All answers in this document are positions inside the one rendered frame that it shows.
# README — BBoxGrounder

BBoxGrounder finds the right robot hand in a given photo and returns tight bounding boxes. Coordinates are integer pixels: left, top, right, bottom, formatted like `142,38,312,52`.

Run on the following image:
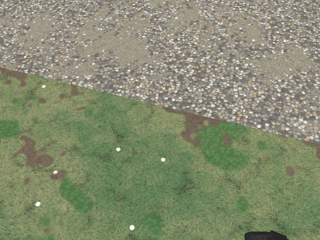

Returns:
244,230,289,240

